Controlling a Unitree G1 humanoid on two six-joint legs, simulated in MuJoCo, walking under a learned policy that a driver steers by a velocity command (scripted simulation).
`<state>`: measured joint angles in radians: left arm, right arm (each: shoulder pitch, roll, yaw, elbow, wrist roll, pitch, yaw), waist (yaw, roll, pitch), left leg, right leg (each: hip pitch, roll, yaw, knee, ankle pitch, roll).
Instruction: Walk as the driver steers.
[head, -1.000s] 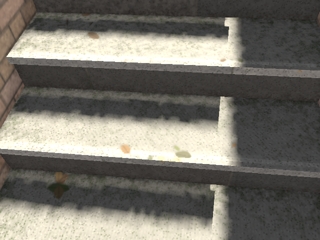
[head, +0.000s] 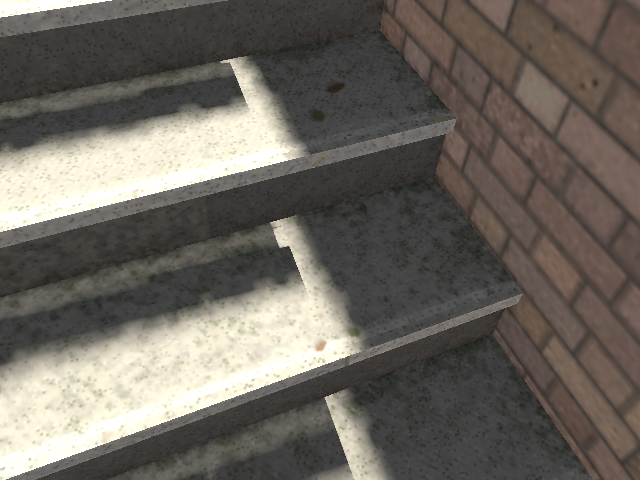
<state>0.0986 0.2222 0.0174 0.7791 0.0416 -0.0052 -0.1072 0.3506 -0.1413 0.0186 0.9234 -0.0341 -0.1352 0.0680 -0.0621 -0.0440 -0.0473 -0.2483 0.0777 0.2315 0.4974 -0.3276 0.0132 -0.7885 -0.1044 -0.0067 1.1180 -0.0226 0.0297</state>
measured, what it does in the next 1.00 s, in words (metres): climbs: right foot, then left foot 0.17 m higher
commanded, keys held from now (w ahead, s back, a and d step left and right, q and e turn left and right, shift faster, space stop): w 0.76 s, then no key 0.24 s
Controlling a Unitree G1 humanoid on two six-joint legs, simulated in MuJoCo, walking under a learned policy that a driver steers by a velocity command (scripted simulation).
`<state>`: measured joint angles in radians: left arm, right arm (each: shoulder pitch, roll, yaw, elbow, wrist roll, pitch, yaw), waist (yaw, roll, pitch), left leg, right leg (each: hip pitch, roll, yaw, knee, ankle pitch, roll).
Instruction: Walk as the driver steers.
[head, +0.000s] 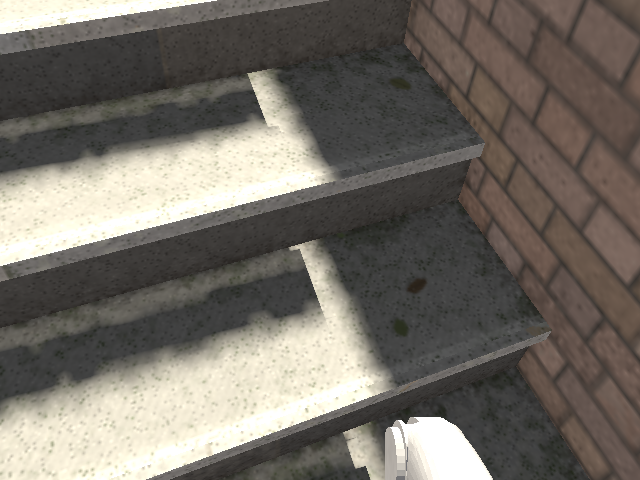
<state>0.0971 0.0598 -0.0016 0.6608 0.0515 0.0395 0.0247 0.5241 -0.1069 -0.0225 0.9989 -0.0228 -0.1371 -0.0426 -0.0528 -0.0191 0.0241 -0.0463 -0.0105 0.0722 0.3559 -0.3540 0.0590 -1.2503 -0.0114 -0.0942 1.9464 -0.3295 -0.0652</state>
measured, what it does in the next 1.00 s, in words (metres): climbs: right foot 0.17 m higher, then left foot 0.17 m higher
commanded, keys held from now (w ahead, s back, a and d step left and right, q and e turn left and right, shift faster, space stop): no key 0.16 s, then w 0.72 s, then no key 0.12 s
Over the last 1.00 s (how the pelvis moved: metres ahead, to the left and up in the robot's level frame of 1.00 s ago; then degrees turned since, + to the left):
0.38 0.12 0.18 1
